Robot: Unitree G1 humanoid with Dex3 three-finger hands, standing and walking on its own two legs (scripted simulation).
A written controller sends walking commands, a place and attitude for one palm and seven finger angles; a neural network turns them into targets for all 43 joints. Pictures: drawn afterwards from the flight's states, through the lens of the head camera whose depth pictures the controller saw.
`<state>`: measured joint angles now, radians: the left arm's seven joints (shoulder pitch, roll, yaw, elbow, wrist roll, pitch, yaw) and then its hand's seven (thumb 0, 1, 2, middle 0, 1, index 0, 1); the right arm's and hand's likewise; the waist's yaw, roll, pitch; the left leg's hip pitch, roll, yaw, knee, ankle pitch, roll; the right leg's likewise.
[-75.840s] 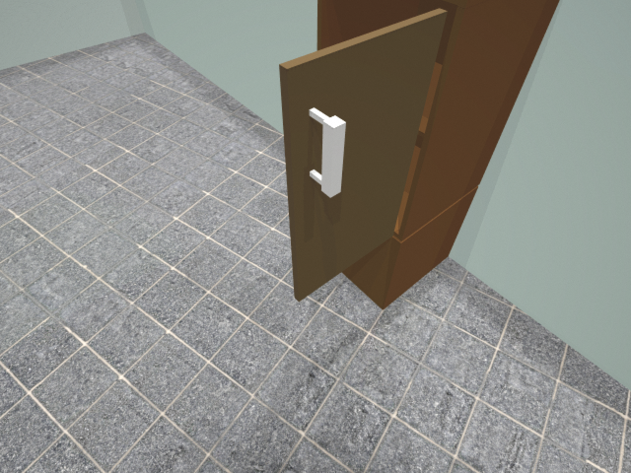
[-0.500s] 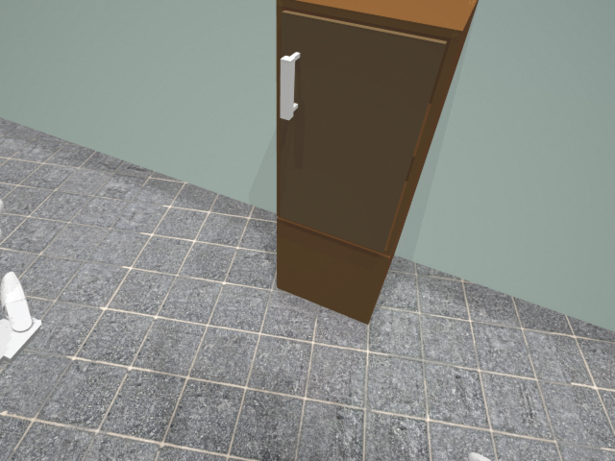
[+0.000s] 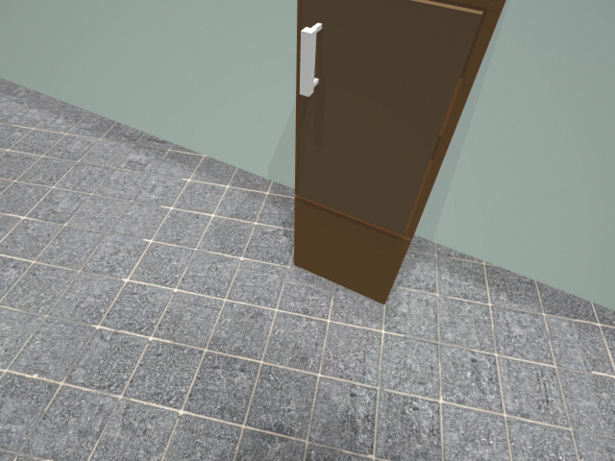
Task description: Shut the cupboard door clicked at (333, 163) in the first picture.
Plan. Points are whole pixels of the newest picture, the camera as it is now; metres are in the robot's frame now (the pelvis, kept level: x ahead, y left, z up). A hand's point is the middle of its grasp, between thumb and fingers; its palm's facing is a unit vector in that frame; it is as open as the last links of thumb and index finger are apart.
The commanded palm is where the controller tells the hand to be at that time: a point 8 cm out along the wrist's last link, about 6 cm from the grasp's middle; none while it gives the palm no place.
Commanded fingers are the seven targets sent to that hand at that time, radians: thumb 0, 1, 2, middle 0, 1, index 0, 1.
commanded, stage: let the arm hang, fingers relaxed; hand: left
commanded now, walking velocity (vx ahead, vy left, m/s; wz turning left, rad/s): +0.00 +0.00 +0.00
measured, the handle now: (312, 59) +0.87 +0.04 +0.11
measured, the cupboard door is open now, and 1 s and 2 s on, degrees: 0 0 0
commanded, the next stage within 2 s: look to check the result in 0.66 s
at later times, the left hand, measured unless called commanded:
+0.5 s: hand out of the picture +0.00 +0.16 -0.17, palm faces +0.02 -0.99 -0.16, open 7.4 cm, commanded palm none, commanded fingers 0.00 0.90 0.90 -0.20 -0.30 -0.20 -0.30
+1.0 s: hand out of the picture -0.01 +0.18 -0.17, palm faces +0.01 -0.98 -0.19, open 7.4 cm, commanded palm none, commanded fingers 0.00 0.90 0.90 -0.20 -0.30 -0.20 -0.30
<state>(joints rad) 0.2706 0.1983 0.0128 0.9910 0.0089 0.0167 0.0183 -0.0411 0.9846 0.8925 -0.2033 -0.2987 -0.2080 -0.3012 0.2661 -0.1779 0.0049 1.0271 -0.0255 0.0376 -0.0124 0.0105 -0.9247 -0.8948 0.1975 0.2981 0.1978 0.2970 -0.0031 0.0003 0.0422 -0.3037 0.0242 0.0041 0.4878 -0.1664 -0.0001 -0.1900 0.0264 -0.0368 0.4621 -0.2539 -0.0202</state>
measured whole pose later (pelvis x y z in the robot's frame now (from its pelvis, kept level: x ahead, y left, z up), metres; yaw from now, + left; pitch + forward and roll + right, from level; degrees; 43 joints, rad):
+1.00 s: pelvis +0.01 +0.01 +0.01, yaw -1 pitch -2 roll +0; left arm 0.32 0.15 0.01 1.16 0.01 -0.01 0.03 0.01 0.91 0.89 -0.19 -0.30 -0.20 -0.30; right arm 0.30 -0.14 0.00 1.14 -0.01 0.01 -0.03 0.01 -0.91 -0.90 0.20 0.30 0.20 0.30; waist -0.01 0.00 0.04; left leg -0.21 0.01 0.04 0.40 -0.15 0.01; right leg -0.12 0.01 0.00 0.40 -0.24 -0.01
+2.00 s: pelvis +0.03 +0.01 +0.01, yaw -1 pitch -2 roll +0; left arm 0.21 0.24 0.01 1.15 0.01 -0.01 0.01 0.01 0.91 0.89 -0.20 -0.30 -0.20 -0.30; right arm 0.19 -0.24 0.00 1.13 -0.01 0.00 -0.02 0.01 -0.91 -0.89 0.20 0.30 0.20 0.30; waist 0.00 0.01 0.04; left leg -0.16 0.00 0.04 0.34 -0.15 0.01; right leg -0.06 0.01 0.00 0.33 -0.23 -0.01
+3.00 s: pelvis +0.05 -0.01 +0.01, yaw -2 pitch -2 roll +0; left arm 0.22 0.22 0.01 1.15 0.01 -0.01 0.02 0.01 0.91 0.89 -0.20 -0.30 -0.20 -0.30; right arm 0.18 -0.23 0.00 1.14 -0.01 0.01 -0.03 0.01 -0.91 -0.89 0.20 0.30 0.20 0.30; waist 0.00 0.00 0.05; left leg -0.15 0.03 0.05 0.36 -0.18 -0.01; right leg -0.05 0.03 0.01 0.32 -0.25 -0.02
